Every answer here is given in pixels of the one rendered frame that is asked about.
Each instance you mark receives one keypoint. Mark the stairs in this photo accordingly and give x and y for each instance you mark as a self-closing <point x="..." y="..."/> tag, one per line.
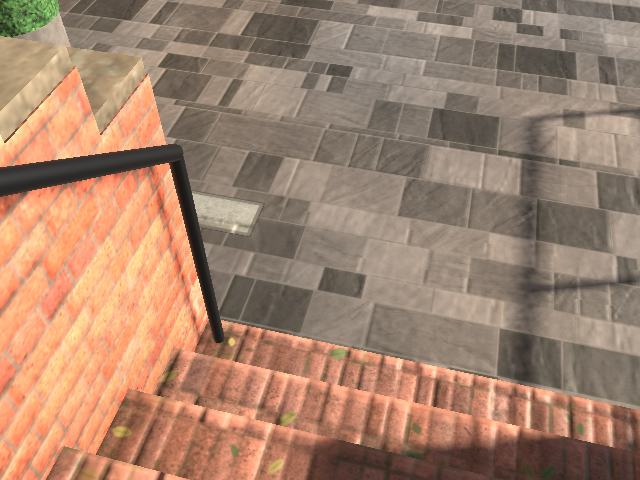
<point x="264" y="405"/>

